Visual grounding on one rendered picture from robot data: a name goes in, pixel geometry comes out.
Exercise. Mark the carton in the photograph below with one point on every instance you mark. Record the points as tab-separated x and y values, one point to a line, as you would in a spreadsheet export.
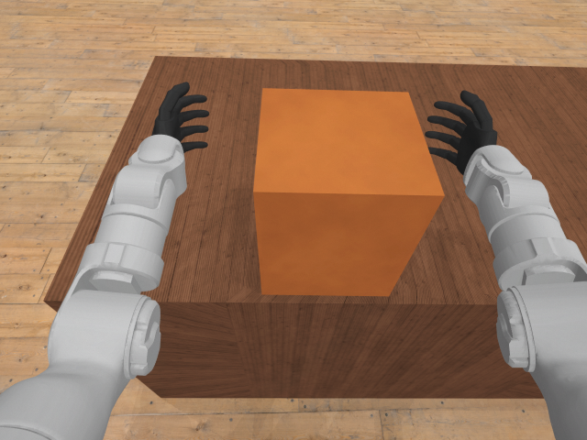
344	190

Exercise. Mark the left robot hand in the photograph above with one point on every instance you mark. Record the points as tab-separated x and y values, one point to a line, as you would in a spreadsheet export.
170	119

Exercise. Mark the pedestal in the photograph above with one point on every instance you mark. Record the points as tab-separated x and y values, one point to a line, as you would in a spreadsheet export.
435	336

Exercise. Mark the robot left upper arm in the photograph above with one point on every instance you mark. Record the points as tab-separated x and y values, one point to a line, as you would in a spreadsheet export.
101	341

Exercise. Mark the right robot forearm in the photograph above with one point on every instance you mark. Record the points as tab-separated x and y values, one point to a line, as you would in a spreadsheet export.
527	240

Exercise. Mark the robot right upper arm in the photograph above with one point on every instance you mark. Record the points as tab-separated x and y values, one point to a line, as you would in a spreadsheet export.
542	328

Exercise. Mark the left robot forearm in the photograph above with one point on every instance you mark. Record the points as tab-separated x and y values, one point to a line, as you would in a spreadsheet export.
126	254

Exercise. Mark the right robot hand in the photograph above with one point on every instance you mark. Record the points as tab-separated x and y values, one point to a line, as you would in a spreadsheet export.
478	131

